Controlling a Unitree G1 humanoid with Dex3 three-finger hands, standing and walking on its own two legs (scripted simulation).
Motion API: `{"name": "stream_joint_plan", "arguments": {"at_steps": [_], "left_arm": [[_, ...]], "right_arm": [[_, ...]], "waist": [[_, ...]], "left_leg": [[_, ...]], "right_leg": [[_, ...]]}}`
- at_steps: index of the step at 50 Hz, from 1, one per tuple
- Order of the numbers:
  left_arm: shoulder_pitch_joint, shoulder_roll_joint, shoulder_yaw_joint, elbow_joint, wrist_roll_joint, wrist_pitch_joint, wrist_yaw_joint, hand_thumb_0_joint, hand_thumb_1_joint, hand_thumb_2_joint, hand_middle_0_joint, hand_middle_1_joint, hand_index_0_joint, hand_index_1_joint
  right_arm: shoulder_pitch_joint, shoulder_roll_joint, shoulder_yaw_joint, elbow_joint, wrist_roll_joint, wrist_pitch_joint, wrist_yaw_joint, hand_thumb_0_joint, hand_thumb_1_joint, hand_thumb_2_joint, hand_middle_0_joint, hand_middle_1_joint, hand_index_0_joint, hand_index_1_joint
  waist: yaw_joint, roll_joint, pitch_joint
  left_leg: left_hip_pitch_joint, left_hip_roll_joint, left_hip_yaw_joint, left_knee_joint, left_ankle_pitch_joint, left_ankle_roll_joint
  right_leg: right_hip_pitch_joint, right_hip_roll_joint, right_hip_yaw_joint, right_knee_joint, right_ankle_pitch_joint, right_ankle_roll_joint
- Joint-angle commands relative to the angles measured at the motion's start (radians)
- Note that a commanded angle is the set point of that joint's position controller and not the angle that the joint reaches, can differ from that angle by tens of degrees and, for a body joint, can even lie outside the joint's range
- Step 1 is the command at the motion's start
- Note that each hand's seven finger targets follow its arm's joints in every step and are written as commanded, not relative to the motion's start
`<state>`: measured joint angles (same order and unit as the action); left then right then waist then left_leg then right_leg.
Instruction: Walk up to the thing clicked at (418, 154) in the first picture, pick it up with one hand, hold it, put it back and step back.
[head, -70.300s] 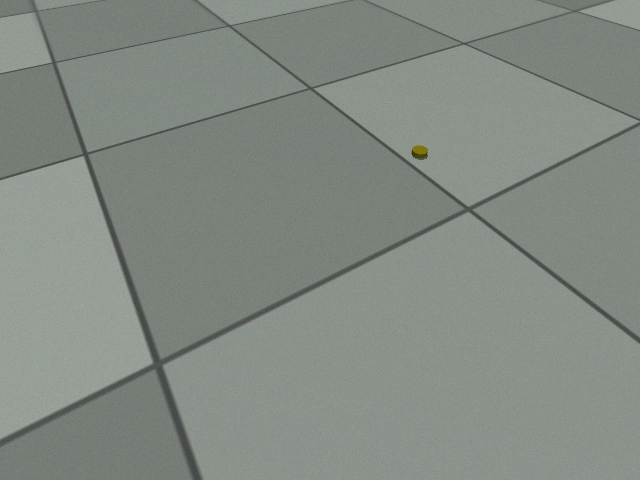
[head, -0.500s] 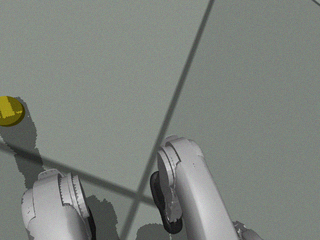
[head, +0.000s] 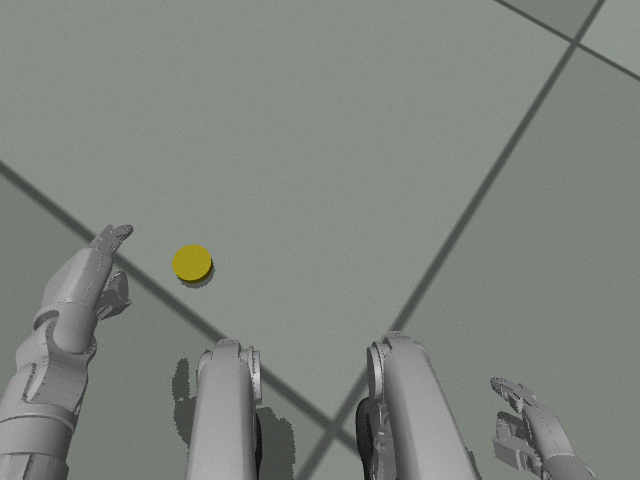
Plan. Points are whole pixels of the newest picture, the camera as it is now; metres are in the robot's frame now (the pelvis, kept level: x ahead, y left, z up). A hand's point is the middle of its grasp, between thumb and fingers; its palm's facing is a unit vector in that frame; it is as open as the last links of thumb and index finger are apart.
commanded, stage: home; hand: left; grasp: from above
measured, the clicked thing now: (193, 264) +0.53 +0.26 -0.46
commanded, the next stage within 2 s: none
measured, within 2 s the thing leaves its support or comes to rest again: neither
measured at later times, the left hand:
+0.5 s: hand (88, 359) +0.26 +0.20 +0.11, palm faces +0.11 -0.96 -0.25, open 7.4 cm
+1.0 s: hand (21, 452) +0.21 +0.18 +0.19, palm faces +0.15 -0.97 -0.19, open 7.4 cm
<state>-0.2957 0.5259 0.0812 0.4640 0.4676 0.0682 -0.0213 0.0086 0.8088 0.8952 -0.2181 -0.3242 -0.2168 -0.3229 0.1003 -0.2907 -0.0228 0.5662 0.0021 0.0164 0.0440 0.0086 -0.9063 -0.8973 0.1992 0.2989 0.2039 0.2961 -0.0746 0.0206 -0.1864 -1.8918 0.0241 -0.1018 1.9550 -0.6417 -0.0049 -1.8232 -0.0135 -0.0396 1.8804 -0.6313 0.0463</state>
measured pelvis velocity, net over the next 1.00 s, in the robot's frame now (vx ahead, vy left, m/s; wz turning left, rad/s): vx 0.07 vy -0.01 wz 0.10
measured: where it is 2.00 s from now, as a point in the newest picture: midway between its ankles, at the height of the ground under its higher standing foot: outside the picture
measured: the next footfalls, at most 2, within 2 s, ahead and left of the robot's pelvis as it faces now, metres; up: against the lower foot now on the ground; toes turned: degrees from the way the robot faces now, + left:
none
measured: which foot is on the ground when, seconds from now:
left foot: down 0.00-1.00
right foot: down 0.00-1.00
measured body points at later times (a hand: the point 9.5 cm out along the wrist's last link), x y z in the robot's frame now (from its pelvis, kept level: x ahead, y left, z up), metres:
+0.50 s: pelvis +0.05 -0.01 +0.18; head +0.12 +0.02 +0.63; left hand +0.26 +0.25 +0.13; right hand +0.21 -0.24 +0.10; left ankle +0.08 +0.12 -0.44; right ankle +0.09 -0.14 -0.44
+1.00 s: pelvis +0.07 -0.01 +0.24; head +0.08 -0.01 +0.69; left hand +0.20 +0.23 +0.21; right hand +0.27 -0.24 +0.19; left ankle +0.08 +0.12 -0.44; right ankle +0.09 -0.14 -0.44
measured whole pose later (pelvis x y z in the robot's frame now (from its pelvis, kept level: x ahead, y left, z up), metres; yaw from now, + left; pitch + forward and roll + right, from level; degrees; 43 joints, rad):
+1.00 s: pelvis +0.07 -0.01 +0.24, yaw +5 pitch +9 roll -2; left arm 0.51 0.22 0.04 -0.13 -0.06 0.47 0.01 0.02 0.90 0.90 -0.20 -0.30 -0.20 -0.30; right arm 0.27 -0.21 0.03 0.52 0.00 -0.25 -0.19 0.02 -0.90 -0.90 0.20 0.30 0.21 0.30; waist -0.04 0.04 -0.17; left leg -0.71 0.04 -0.07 1.01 -0.46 -0.03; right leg -0.65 -0.02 -0.06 0.95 -0.46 0.02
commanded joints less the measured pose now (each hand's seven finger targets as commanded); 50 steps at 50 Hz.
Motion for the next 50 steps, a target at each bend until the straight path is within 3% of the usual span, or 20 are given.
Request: {"name": "stream_joint_plan", "arguments": {"at_steps": [1,4,5,9,12,15,19,22,27,30,33,39,44,50], "left_arm": [[-0.121,0.13,0.057,-0.301,-0.113,0.039,0.048,0.0,0.9,0.901,-0.2,-0.299,-0.2,-0.299],[-0.02,0.092,0.064,-0.323,-0.194,0.09,0.065,0.0,0.9,0.901,-0.2,-0.299,-0.2,-0.299],[0.022,0.054,0.041,-0.329,-0.219,0.104,0.066,0.0,0.9,0.901,-0.2,-0.299,-0.2,-0.299],[0.099,0.036,0.068,-0.409,-0.313,0.149,0.087,0.0,0.9,0.9,-0.2,-0.299,-0.2,-0.299],[0.2,-0.003,0.068,-0.435,-0.366,0.187,0.1,0.0,0.9,0.9,-0.2,-0.299,-0.2,-0.299],[0.291,-0.064,0.047,-0.465,-0.413,0.229,0.108,0.0,0.9,0.9,-0.2,-0.3,-0.2,-0.299],[0.393,-0.115,0.058,-0.525,-0.478,0.279,0.111,0.0,0.9,0.9,-0.2,-0.3,-0.2,-0.299],[0.468,-0.147,0.054,-0.556,-0.51,0.304,0.11,0.0,0.9,0.9,-0.2,-0.3,-0.2,-0.3],[0.61,-0.181,0.049,-0.643,-0.537,0.332,0.1,0.0,0.9,0.9,-0.2,-0.3,-0.2,-0.3],[0.685,-0.188,0.043,-0.715,-0.537,0.344,0.096,0.0,0.9,0.9,-0.2,-0.301,-0.2,-0.3],[0.745,-0.204,0.022,-0.753,-0.529,0.356,0.088,0.0,0.9,0.9,-0.2,-0.3,-0.2,-0.3],[0.783,-0.222,0.003,-0.78,-0.528,0.363,0.06,0.0,0.9,0.9,-0.2,-0.3,-0.2,-0.3],[0.747,-0.208,0.015,-0.774,-0.518,0.36,0.043,0.0,0.9,0.9,-0.2,-0.299,-0.2,-0.299],[0.745,-0.2,0.015,-0.804,-0.515,0.346,0.038,0.0,0.9,0.9,-0.2,-0.299,-0.2,-0.299]], "right_arm": [[0.086,-0.161,-0.062,-0.094,0.022,-0.061,-0.038,0.0,-0.899,-0.9,0.2,0.3,0.2,0.3],[0.055,-0.142,-0.049,-0.099,0.027,-0.083,-0.059,0.0,-0.899,-0.9,0.2,0.3,0.2,0.3],[0.05,-0.131,-0.046,-0.105,0.028,-0.09,-0.066,0.0,-0.899,-0.9,0.2,0.3,0.2,0.3],[0.037,-0.108,-0.033,-0.119,0.032,-0.118,-0.089,0.0,-0.9,-0.9,0.2,0.3,0.2,0.3],[0.038,-0.092,-0.02,-0.132,0.037,-0.134,-0.109,0.0,-0.9,-0.9,0.2,0.3,0.2,0.3],[0.065,-0.072,-0.006,-0.129,0.039,-0.149,-0.13,0.0,-0.9,-0.9,0.2,0.3,0.2,0.3],[0.091,-0.066,0.006,-0.136,0.041,-0.174,-0.166,0.0,-0.9,-0.9,0.2,0.3,0.2,0.3],[0.104,-0.054,0.015,-0.143,0.039,-0.196,-0.192,0.0,-0.901,-0.9,0.2,0.299,0.2,0.299],[0.143,-0.044,0.016,-0.167,0.031,-0.229,-0.222,0.0,-0.901,-0.899,0.2,0.299,0.2,0.299],[0.146,-0.036,0.014,-0.183,0.026,-0.246,-0.235,0.0,-0.901,-0.899,0.2,0.299,0.2,0.299],[0.145,-0.031,0.016,-0.196,0.022,-0.262,-0.243,0.0,-0.901,-0.899,0.2,0.299,0.2,0.299],[0.133,-0.038,0.012,-0.203,0.013,-0.291,-0.25,0.0,-0.901,-0.899,0.2,0.299,0.2,0.299],[0.116,-0.043,0.008,-0.2,0.005,-0.317,-0.251,0.0,-0.9,-0.9,0.2,0.3,0.2,0.3],[0.114,-0.047,0.005,-0.189,0.001,-0.337,-0.247,0.0,-0.9,-0.9,0.2,0.3,0.2,0.3]], "waist": [[-0.016,0.187,-0.514],[-0.018,0.142,-0.474],[-0.031,0.134,-0.438],[-0.018,0.132,-0.441],[-0.01,0.115,-0.388],[-0.021,0.094,-0.351],[-0.006,0.092,-0.319],[-0.004,0.079,-0.246],[0.007,0.065,-0.18],[0.021,0.069,-0.148],[0.018,0.054,-0.092],[0.015,0.0,-0.012],[0.014,-0.001,0.028],[0.025,0.031,-0.041]], "left_leg": [[0.609,0.002,-0.024,-0.45,-0.031,0.023],[0.66,-0.005,-0.015,-0.498,0.006,0.025],[0.66,-0.006,-0.002,-0.512,0.014,0.026],[0.758,-0.011,0.016,-0.583,0.073,0.027],[0.833,-0.01,0.005,-0.665,0.081,0.023],[0.905,-0.009,0.008,-0.733,0.153,0.021],[1.024,-0.005,-0.002,-0.828,0.229,0.011],[1.066,-0.009,0.008,-0.891,0.244,0.012],[1.169,-0.013,0.028,-0.99,0.295,0.012],[1.214,-0.02,0.047,-1.035,0.328,0.011],[1.237,-0.023,0.049,-1.07,0.332,0.014],[1.252,-0.028,0.056,-1.114,0.283,0.022],[1.25,-0.03,0.063,-1.126,0.233,0.022],[1.294,-0.032,0.065,-1.113,0.3,0.017]], "right_leg": [[0.346,0.024,-0.036,-0.32,0.067,-0.065],[0.435,0.02,-0.021,-0.401,0.077,-0.063],[0.459,0.021,-0.016,-0.434,0.077,-0.064],[0.604,0.018,0.009,-0.532,0.117,-0.063],[0.679,0.02,0.013,-0.609,0.123,-0.063],[0.795,0.021,0.016,-0.691,0.188,-0.06],[0.902,0.025,0.007,-0.772,0.25,-0.058],[0.972,0.027,0.005,-0.851,0.264,-0.055],[1.097,0.03,-0.002,-0.967,0.309,-0.05],[1.153,0.035,-0.01,-1.023,0.327,-0.049],[1.174,0.037,-0.018,-1.064,0.329,-0.046],[1.185,0.038,-0.031,-1.114,0.274,-0.039],[1.166,0.03,-0.031,-1.128,0.223,-0.036],[1.202,0.029,-0.026,-1.108,0.29,-0.037]]}}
